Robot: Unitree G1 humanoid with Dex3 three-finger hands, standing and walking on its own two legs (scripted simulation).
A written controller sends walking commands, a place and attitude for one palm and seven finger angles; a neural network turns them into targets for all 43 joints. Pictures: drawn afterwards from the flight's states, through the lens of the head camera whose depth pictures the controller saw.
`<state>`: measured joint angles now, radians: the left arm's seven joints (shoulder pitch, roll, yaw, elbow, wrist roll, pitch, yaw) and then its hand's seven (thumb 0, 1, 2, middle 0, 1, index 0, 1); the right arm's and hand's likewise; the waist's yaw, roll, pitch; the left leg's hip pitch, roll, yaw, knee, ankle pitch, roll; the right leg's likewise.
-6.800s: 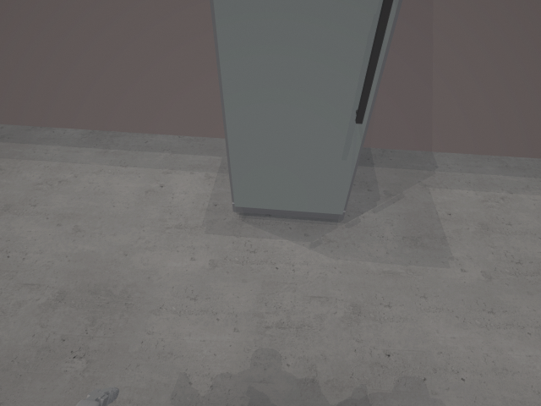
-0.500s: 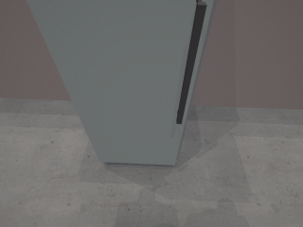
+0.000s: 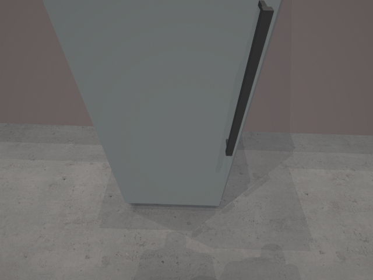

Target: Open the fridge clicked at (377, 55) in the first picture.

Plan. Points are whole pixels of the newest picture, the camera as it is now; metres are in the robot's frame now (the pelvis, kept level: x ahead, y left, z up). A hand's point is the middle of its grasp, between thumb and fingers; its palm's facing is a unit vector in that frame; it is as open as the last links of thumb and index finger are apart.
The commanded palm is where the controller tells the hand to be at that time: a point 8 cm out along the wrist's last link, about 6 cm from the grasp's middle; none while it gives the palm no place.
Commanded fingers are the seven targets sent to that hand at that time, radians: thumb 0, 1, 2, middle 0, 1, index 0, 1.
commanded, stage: look again from close up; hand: right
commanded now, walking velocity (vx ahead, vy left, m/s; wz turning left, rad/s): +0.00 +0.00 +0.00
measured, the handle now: (241, 96) +0.57 -0.12 +0.09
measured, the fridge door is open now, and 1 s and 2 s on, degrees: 0 0 0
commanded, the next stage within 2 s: shuffle to correct the standing spot in 0.78 s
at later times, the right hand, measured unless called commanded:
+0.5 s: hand out of the picture +0.00 -0.14 -0.17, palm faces +0.05 +0.98 -0.20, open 7.4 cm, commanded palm none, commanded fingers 0.00 -0.90 -0.90 0.20 0.30 0.20 0.30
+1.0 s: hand out of the picture +0.00 -0.14 -0.18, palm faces +0.08 +0.98 -0.20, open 7.4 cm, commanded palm none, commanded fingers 0.00 -0.90 -0.90 0.20 0.30 0.20 0.30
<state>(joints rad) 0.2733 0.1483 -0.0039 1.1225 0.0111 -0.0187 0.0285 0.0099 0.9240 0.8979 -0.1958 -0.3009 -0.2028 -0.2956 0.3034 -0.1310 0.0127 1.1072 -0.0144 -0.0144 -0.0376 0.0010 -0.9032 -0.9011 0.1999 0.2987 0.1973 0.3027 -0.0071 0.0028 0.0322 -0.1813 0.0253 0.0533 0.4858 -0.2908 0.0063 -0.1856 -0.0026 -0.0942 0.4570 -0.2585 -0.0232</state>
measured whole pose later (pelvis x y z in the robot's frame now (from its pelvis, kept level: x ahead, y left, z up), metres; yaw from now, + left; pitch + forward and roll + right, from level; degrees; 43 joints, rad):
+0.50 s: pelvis +0.00 +0.03 +0.00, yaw -1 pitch -1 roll -1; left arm 0.26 0.15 -0.01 1.13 0.01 -0.01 0.03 0.01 0.92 0.90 -0.20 -0.30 -0.20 -0.30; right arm 0.28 -0.16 0.01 1.09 -0.01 -0.02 -0.03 0.00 -0.90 -0.90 0.20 0.30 0.20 0.30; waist -0.01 0.00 0.04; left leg -0.16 -0.01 0.09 0.46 -0.29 0.05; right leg -0.17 -0.04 -0.06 0.44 -0.25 0.02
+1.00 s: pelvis +0.01 +0.04 +0.00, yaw -2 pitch -1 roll +0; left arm 0.27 0.15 -0.01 1.13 0.02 0.00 0.02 0.00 0.91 0.90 -0.20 -0.30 -0.20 -0.30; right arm 0.30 -0.16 -0.01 1.10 -0.01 -0.02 -0.03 0.00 -0.90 -0.90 0.20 0.30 0.20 0.30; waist -0.02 0.00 0.02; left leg -0.14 -0.03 0.10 0.45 -0.30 0.06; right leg -0.18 -0.05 -0.04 0.48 -0.27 0.02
